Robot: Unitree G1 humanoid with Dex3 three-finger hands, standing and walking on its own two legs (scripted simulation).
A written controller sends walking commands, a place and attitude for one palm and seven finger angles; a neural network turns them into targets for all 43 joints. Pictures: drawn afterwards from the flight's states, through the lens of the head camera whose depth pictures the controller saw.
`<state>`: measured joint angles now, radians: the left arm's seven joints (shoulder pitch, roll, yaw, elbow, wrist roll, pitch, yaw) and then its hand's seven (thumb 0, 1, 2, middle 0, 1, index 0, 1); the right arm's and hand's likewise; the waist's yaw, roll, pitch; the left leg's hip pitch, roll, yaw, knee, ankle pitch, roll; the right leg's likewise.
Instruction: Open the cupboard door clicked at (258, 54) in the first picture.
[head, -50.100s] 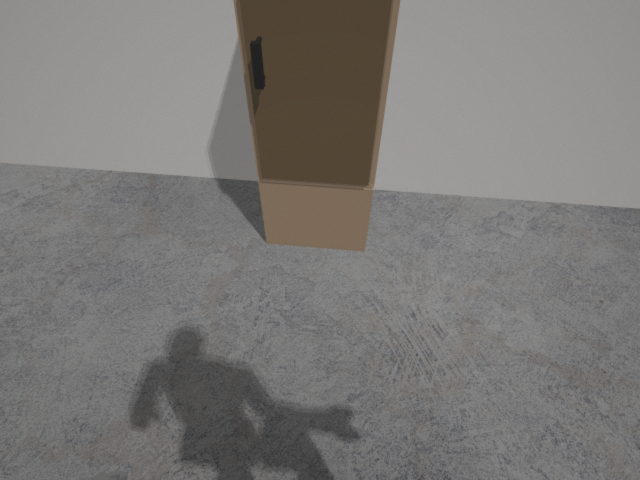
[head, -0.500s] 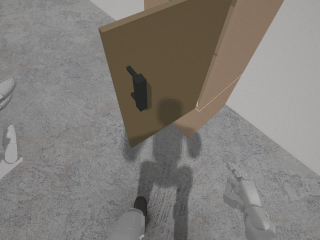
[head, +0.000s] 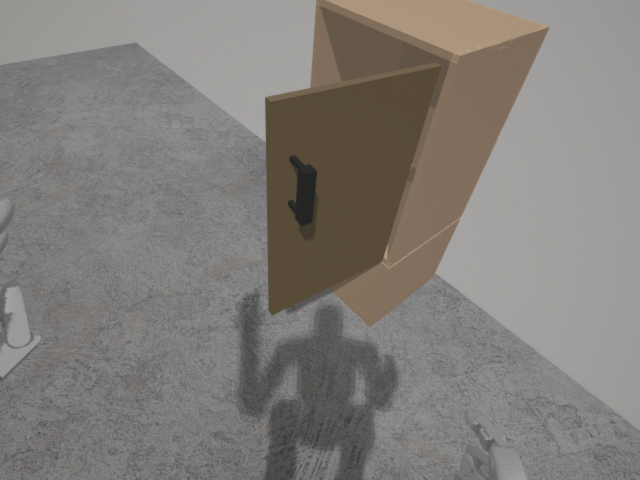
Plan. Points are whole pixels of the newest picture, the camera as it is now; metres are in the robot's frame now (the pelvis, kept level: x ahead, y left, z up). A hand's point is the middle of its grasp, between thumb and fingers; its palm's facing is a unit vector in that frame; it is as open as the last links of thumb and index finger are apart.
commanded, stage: stop stepping back and stand still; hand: left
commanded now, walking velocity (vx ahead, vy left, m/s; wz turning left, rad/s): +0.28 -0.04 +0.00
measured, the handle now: (299, 190) +0.60 +0.06 +0.02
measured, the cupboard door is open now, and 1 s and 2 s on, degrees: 82 82 82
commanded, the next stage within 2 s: let the arm hang, fingers relaxed in 0.56 s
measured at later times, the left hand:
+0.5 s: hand out of the picture +0.15 +0.31 +0.17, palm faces +0.40 -0.77 -0.50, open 7.4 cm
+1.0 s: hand out of the picture +0.02 +0.22 -0.19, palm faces +0.13 -0.98 -0.17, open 6.8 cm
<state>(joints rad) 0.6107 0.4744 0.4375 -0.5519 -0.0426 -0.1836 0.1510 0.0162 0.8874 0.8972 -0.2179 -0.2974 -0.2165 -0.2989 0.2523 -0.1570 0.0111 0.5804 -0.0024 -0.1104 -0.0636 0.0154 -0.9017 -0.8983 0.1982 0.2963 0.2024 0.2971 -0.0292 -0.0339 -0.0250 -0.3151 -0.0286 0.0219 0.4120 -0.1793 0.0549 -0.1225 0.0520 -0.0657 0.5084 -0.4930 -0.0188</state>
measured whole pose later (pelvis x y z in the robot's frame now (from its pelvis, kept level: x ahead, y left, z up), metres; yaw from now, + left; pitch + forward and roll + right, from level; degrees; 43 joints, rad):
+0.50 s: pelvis -0.05 +0.04 +0.00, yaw +1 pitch -2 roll -2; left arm 0.59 0.47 0.48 -0.55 -0.02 -0.24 0.14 0.01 0.89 0.90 -0.21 -0.30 -0.21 -0.30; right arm 0.27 -0.13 0.01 0.63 -0.01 -0.15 -0.05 0.02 -0.90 -0.90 0.20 0.30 0.20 0.30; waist -0.03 -0.03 0.04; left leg -0.26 0.06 0.07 0.47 -0.18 0.03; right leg -0.38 -0.01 -0.08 0.79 -0.37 0.00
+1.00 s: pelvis -0.02 +0.03 -0.01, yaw +4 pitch -1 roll -1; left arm 0.27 0.18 0.04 0.91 0.01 0.03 0.03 -0.05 1.03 0.90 -0.21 -0.30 -0.21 -0.30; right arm 0.23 -0.19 0.00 0.96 -0.04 0.02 -0.02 0.01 -0.91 -0.90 0.20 0.30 0.20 0.30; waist 0.00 -0.05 0.06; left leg -0.27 0.03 0.04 0.57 -0.28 0.01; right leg -0.17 -0.01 -0.13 0.52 -0.34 -0.02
